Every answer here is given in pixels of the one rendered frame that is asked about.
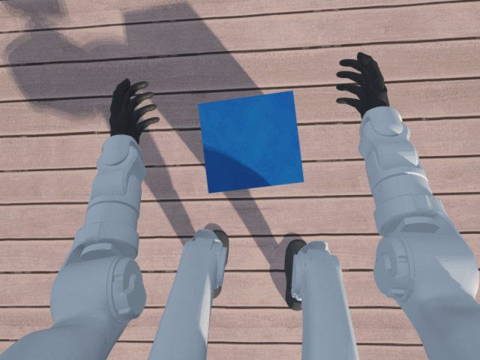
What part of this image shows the left robot forearm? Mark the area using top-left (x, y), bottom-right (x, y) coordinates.
top-left (49, 134), bottom-right (146, 321)

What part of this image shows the robot right foot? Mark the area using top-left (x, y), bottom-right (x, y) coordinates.
top-left (284, 239), bottom-right (307, 311)

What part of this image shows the robot left shin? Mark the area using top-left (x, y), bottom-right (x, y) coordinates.
top-left (180, 229), bottom-right (221, 287)

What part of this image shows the robot right hand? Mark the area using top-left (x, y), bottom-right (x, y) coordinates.
top-left (336, 52), bottom-right (390, 120)

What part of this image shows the right robot forearm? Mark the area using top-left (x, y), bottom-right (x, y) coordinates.
top-left (358, 106), bottom-right (479, 294)

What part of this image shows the left robot upper arm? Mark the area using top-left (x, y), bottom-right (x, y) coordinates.
top-left (0, 255), bottom-right (146, 360)

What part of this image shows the carton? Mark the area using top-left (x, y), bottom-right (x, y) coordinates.
top-left (198, 91), bottom-right (304, 194)

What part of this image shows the right robot upper arm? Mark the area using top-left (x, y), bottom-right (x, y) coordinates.
top-left (373, 232), bottom-right (480, 360)

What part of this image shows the robot left hand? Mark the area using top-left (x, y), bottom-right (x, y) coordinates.
top-left (109, 79), bottom-right (160, 145)

